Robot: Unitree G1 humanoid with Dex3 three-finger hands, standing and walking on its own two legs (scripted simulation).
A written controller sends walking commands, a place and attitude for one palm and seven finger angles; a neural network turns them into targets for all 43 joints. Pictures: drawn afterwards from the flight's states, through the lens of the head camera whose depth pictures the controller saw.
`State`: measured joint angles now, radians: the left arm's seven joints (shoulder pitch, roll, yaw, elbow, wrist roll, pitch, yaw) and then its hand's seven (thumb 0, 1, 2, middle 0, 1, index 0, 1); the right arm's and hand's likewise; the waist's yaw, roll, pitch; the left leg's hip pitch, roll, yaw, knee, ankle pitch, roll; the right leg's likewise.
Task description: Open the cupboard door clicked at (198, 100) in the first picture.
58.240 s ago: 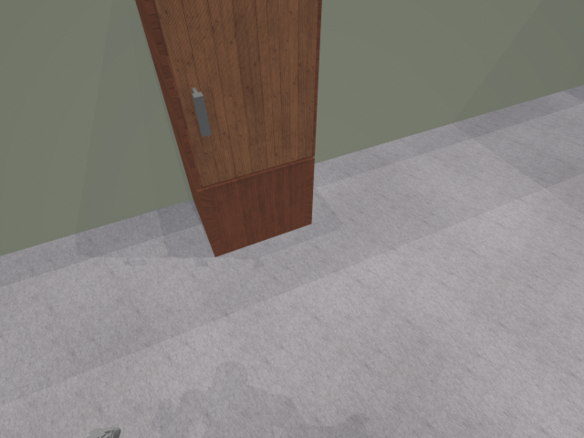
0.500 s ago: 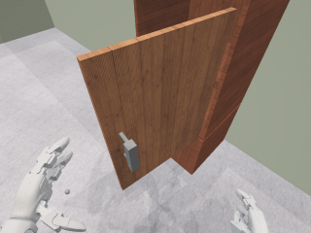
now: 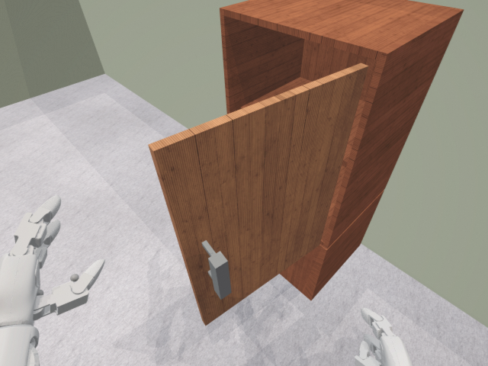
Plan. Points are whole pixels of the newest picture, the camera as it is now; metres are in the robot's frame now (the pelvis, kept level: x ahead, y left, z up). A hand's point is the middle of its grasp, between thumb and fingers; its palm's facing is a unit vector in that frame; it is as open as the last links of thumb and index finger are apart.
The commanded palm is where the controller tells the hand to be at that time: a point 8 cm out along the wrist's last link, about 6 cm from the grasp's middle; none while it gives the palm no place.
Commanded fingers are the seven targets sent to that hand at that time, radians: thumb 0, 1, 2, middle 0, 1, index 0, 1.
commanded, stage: draw the hand back to the body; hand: left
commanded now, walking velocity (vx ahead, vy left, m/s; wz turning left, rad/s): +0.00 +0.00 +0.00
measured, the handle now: (214, 268) +0.31 +0.11 -0.05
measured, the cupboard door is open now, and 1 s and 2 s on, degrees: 81 81 81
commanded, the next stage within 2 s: step back with the hand held close in 0.52 s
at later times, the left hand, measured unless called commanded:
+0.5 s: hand (66, 268) +0.18 +0.25 +0.15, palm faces +0.44 -0.80 -0.40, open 7.5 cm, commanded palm +0.13 +0.28 +0.17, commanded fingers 0.00 0.90 0.90 -0.20 -0.30 -0.20 -0.30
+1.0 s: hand (64, 275) +0.17 +0.25 +0.15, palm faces +0.32 -0.79 -0.53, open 7.4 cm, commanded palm +0.11 +0.29 +0.18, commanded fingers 0.00 0.90 0.90 -0.20 -0.30 -0.20 -0.30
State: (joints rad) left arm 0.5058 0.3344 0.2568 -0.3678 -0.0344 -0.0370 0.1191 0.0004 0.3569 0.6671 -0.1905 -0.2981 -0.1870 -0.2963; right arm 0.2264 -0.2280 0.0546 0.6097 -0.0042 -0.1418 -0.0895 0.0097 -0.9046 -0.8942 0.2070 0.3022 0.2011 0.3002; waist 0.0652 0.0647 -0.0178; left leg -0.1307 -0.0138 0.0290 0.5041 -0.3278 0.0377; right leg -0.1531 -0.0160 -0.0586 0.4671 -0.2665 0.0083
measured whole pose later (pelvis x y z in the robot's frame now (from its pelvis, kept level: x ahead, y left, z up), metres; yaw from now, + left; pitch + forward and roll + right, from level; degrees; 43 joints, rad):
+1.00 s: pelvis -0.04 +0.00 +0.00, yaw -3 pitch +0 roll +0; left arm 0.55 0.40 0.38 -0.44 -0.03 -0.16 0.11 0.01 0.89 0.90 -0.22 -0.30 -0.21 -0.30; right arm 0.17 -0.25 -0.01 0.58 0.00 -0.03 -0.10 0.01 -0.91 -0.89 0.21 0.30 0.20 0.30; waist 0.01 0.04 0.03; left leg -0.21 0.00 0.07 0.45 -0.24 0.04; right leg -0.25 0.00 -0.02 0.41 -0.16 0.00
